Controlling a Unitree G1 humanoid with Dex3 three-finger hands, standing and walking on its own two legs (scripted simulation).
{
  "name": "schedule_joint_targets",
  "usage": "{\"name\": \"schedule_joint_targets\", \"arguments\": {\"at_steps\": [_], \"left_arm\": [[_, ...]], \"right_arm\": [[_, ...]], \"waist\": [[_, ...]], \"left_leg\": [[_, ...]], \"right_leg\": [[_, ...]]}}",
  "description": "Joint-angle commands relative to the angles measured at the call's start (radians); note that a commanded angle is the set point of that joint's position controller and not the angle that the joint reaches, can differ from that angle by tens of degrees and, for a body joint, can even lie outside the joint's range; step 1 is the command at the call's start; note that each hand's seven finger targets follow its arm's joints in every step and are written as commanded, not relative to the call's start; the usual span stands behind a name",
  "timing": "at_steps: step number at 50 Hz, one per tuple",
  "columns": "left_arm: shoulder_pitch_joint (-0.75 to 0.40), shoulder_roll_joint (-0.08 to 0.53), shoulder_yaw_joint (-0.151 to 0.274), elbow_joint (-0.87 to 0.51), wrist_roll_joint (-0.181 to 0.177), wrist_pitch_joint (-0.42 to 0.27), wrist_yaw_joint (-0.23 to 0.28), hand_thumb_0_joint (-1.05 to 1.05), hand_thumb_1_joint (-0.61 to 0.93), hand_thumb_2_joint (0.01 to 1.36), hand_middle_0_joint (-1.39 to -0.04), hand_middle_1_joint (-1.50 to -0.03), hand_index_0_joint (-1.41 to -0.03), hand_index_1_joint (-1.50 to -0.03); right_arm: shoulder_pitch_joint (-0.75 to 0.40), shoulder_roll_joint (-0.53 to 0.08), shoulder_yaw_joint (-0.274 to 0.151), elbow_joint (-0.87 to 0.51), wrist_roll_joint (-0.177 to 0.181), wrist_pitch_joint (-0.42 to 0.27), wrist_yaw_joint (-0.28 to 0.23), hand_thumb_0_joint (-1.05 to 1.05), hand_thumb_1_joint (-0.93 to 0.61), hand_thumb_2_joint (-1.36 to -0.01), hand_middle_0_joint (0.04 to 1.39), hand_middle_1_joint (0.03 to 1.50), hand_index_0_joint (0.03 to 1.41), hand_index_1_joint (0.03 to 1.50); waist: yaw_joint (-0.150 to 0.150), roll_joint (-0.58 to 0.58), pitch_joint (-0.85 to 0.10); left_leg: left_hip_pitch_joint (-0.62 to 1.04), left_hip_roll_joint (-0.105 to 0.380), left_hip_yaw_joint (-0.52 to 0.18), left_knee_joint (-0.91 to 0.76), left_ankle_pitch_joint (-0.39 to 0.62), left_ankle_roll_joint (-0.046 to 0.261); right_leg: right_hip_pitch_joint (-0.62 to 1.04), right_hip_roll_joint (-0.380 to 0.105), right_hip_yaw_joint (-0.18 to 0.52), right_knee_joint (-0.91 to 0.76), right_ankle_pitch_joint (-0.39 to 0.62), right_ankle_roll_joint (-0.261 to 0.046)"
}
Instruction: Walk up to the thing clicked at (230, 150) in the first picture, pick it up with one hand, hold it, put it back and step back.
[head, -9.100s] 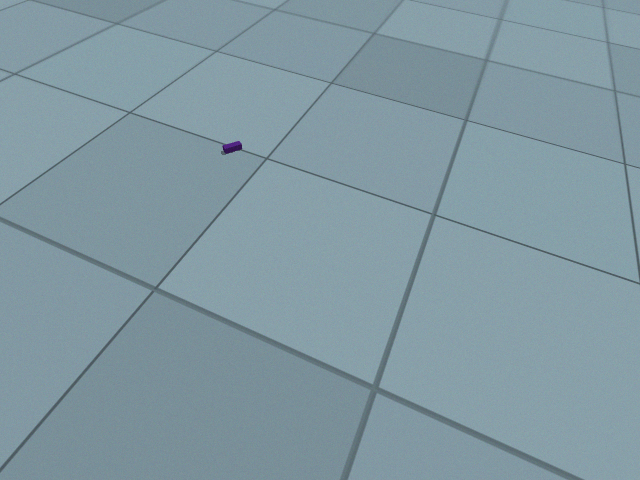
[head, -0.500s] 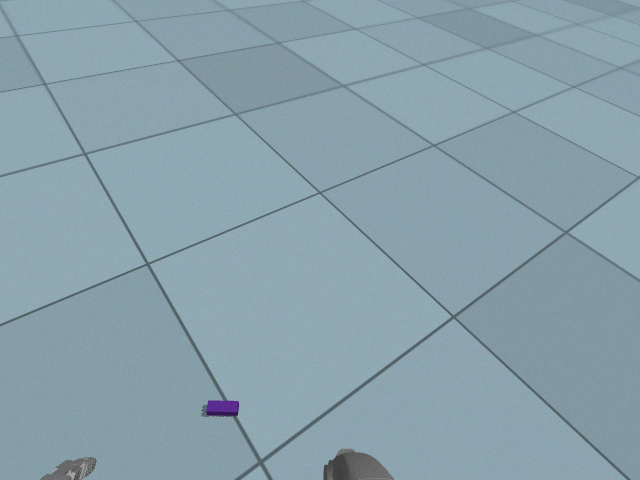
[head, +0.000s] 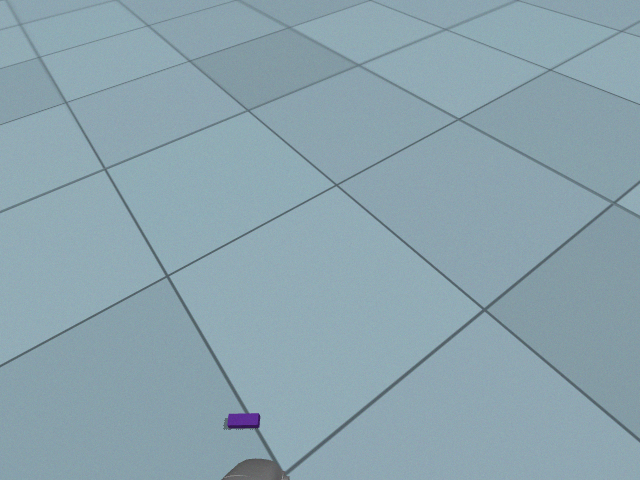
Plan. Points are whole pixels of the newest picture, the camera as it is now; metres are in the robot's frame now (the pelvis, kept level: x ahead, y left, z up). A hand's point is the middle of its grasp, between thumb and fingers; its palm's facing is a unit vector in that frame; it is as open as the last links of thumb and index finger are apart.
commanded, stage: walk up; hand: left
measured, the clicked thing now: (244, 420) +0.39 +0.27 -0.75
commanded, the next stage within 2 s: none
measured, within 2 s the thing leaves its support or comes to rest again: neither
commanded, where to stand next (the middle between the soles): +0.03 +0.04 m, yaw -2 degrees
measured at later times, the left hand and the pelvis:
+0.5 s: hand out of the picture +0.11 +0.31 -0.17, palm faces -0.08 -0.93 -0.37, open 7.3 cm; pelvis +0.04 +0.05 -0.02, yaw -2 degrees
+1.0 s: hand out of the picture +0.14 +0.31 -0.15, palm faces -0.08 -0.94 -0.33, open 7.3 cm; pelvis +0.05 +0.06 +0.01, yaw -2 degrees
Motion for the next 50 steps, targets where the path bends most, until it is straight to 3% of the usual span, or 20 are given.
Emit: {"name": "schedule_joint_targets", "arguments": {"at_steps": [1,6,9,11,12,13,14,15,18,24,25,26,27,28,29,30,32,35,37,50], "left_arm": [[0.003,0.316,0.08,-0.089,0.002,-0.025,0.042,0.0,0.9,0.9,-0.2,-0.3,-0.2,-0.3],[-0.021,0.277,0.056,-0.112,0.011,-0.012,0.056,0.0,0.9,0.9,-0.2,-0.3,-0.2,-0.3],[-0.054,0.292,0.052,-0.125,0.001,0.008,0.059,0.0,0.9,0.9,-0.2,-0.3,-0.2,-0.3],[-0.082,0.263,0.04,-0.136,-0.005,0.024,0.064,0.0,0.9,0.9,-0.2,-0.3,-0.2,-0.3],[-0.037,0.221,0.027,-0.137,-0.012,0.028,0.064,0.0,0.9,0.9,-0.2,-0.3,-0.2,-0.3],[0.007,0.171,0.014,-0.132,-0.025,0.038,0.067,0.0,0.9,0.9,-0.2,-0.3,-0.2,-0.3],[0.032,0.211,0.021,-0.097,-0.029,0.061,0.08,0.0,0.9,0.9,-0.2,-0.3,-0.2,-0.3],[0.01,0.234,0.02,-0.07,-0.018,0.067,0.085,0.0,0.9,0.9,-0.2,-0.3,-0.2,-0.3],[0.007,0.261,0.033,-0.037,-0.014,0.064,0.072,0.0,0.9,0.9,-0.2,-0.3,-0.2,-0.3],[0.024,0.215,0.034,0.043,0.017,0.054,0.066,0.0,0.9,0.9,-0.2,-0.3,-0.2,-0.3],[0.006,0.227,0.038,0.044,0.026,0.05,0.067,0.0,0.9,0.9,-0.2,-0.3,-0.2,-0.3],[-0.015,0.252,0.045,0.032,0.038,0.042,0.067,0.0,0.9,0.9,-0.2,-0.3,-0.2,-0.3],[-0.12,0.314,0.049,0.011,0.04,0.041,0.06,0.0,0.9,0.9,-0.2,-0.3,-0.2,-0.3],[-0.24,0.325,0.043,-0.015,0.041,0.042,0.055,0.0,0.9,0.9,-0.2,-0.3,-0.2,-0.3],[-0.294,0.273,0.027,-0.026,0.033,0.043,0.052,0.0,0.9,0.9,-0.2,-0.3,-0.2,-0.3],[-0.273,0.235,0.017,-0.01,0.021,0.038,0.051,0.0,0.9,0.9,-0.2,-0.3,-0.2,-0.3],[-0.22,0.214,0.012,0.032,0.01,0.029,0.049,0.0,0.9,0.9,-0.2,-0.3,-0.2,-0.3],[-0.191,0.231,0.012,0.055,0.007,0.041,0.039,0.0,0.9,0.9,-0.2,-0.3,-0.2,-0.3],[-0.203,0.214,0.007,0.074,0.007,0.046,0.037,0.0,0.9,0.9,-0.2,-0.3,-0.2,-0.3],[-0.234,0.213,-0.003,0.149,0.002,0.048,0.039,0.0,0.9,0.9,-0.2,-0.3,-0.2,-0.3]], "right_arm": [[0.09,-0.181,-0.079,-0.05,0.0,-0.005,-0.002,0.0,-0.9,-0.9,0.2,0.3,0.2,0.3],[-0.033,-0.113,-0.062,-0.058,0.0,-0.01,-0.008,0.0,-0.9,-0.9,0.2,0.3,0.2,0.3],[-0.044,-0.105,-0.061,-0.038,0.0,-0.016,-0.019,0.0,-0.9,-0.9,0.2,0.3,0.2,0.3],[0.027,-0.133,-0.07,0.001,-0.008,-0.027,-0.03,0.0,-0.9,-0.9,0.2,0.3,0.2,0.3],[0.055,-0.193,-0.082,0.007,-0.015,-0.035,-0.039,0.0,-0.9,-0.9,0.2,0.3,0.2,0.3],[0.03,-0.245,-0.088,-0.015,-0.024,-0.042,-0.044,0.0,-0.9,-0.9,0.2,0.3,0.2,0.3],[-0.029,-0.243,-0.082,-0.028,0.002,-0.038,-0.045,0.0,-0.9,-0.9,0.2,0.3,0.2,0.3],[-0.081,-0.24,-0.083,-0.03,0.001,-0.028,-0.047,0.0,-0.9,-0.9,0.2,0.3,0.2,0.3],[-0.156,-0.192,-0.062,-0.056,-0.018,-0.014,-0.047,0.0,-0.9,-0.9,0.2,0.3,0.2,0.3],[-0.177,-0.186,-0.052,-0.037,-0.001,0.005,-0.041,0.0,-0.9,-0.9,0.2,0.3,0.2,0.3],[-0.162,-0.153,-0.039,-0.028,0.007,0.006,-0.04,0.0,-0.9,-0.9,0.2,0.3,0.2,0.3],[-0.155,-0.118,-0.026,-0.03,0.012,0.004,-0.038,0.0,-0.9,-0.9,0.2,0.3,0.2,0.3],[-0.187,-0.103,-0.026,-0.017,0.014,0.004,-0.038,0.0,-0.9,-0.9,0.2,0.3,0.2,0.3],[-0.173,-0.137,-0.039,0.015,0.007,0.006,-0.042,0.0,-0.9,-0.9,0.2,0.3,0.2,0.3],[-0.14,-0.144,-0.044,0.041,0.002,0.0,-0.039,0.0,-0.9,-0.9,0.2,0.3,0.2,0.3],[-0.149,-0.15,-0.038,0.053,0.011,-0.009,-0.034,0.0,-0.9,-0.9,0.2,0.3,0.2,0.3],[-0.182,-0.143,-0.028,0.067,0.016,-0.025,-0.032,0.0,-0.9,-0.9,0.2,0.3,0.2,0.3],[-0.203,-0.16,-0.017,0.084,0.008,-0.024,-0.032,0.0,-0.9,-0.9,0.2,0.3,0.2,0.3],[-0.214,-0.163,-0.016,0.11,0.006,-0.026,-0.031,0.0,-0.9,-0.9,0.2,0.3,0.2,0.3],[-0.243,-0.139,-0.002,0.193,0.01,-0.04,-0.041,0.0,-0.9,-0.9,0.2,0.3,0.2,0.3]], "waist": [[-0.035,-0.269,0.063],[-0.004,-0.302,0.01],[-0.013,-0.279,-0.047],[-0.057,-0.18,-0.093],[-0.06,-0.027,-0.132],[-0.045,0.137,-0.166],[-0.028,0.08,-0.198],[-0.023,0.105,-0.161],[-0.012,0.118,-0.133],[0.001,0.062,-0.139],[0.002,0.012,-0.126],[-0.004,-0.108,-0.108],[-0.028,-0.23,-0.021],[-0.061,-0.25,0.019],[-0.096,-0.205,0.035],[-0.093,-0.141,0.017],[-0.057,-0.139,-0.055],[-0.033,-0.162,-0.046],[-0.035,-0.111,-0.024],[-0.032,-0.064,-0.109]], "left_leg": [[-0.073,0.049,-0.028,-0.051,0.115,-0.034],[0.048,0.05,0.075,-0.339,0.23,-0.05],[0.169,0.028,0.098,-0.442,0.309,-0.032],[0.28,0.008,0.093,-0.572,0.382,-0.008],[0.341,0.105,-0.01,-0.62,0.538,0.022],[0.368,0.304,-0.294,-0.653,0.639,0.103],[0.295,0.349,-0.356,-0.68,0.489,0.203],[0.196,0.356,-0.384,-0.715,0.297,0.225],[0.144,0.212,-0.153,-0.676,0.21,0.149],[0.055,0.211,-0.133,-0.604,0.079,0.111],[-0.005,0.2,-0.129,-0.594,0.041,0.069],[-0.042,0.158,-0.092,-0.527,0.016,0.026],[-0.008,0.045,-0.004,-0.469,-0.045,-0.013],[0.149,0.042,0.014,-0.365,-0.056,-0.017],[0.234,0.059,-0.002,-0.408,0.006,-0.015],[0.253,0.075,-0.006,-0.528,0.108,-0.006],[0.242,0.138,-0.097,-0.619,0.238,0.023],[0.173,0.122,-0.093,-0.678,-0.003,0.012],[0.145,0.136,-0.119,-0.736,-0.033,0.002],[0.244,0.139,-0.066,-0.775,0.213,-0.013]], "right_leg": [[-0.075,-0.201,0.171,-0.259,0.217,-0.174],[-0.076,-0.165,0.033,-0.125,0.581,-0.155],[-0.105,-0.172,0.056,-0.018,0.5,-0.146],[-0.125,-0.132,0.063,0.144,0.352,-0.104],[-0.164,-0.06,0.04,0.265,0.185,-0.062],[-0.249,0.058,0.045,0.402,-0.219,-0.019],[-0.184,0.052,0.084,0.475,-0.361,-0.031],[-0.163,0.014,0.103,0.486,-0.366,-0.033],[-0.167,0.002,0.08,0.397,-0.314,-0.032],[0.03,0.035,0.001,-0.006,-0.074,-0.023],[0.072,0.009,0.06,-0.053,-0.078,-0.042],[0.04,-0.096,0.248,-0.145,-0.185,-0.081],[-0.153,-0.216,0.423,-0.229,-0.33,-0.143],[-0.335,-0.254,0.413,-0.236,-0.395,-0.169],[-0.385,-0.208,0.327,-0.2,-0.354,-0.138],[-0.328,-0.138,0.21,-0.174,-0.226,-0.088],[-0.178,-0.067,0.144,-0.114,0.002,-0.04],[-0.136,-0.076,0.184,-0.17,-0.19,-0.044],[-0.098,-0.061,0.153,-0.158,-0.178,-0.046],[0.016,-0.077,0.128,-0.214,0.077,-0.031]]}}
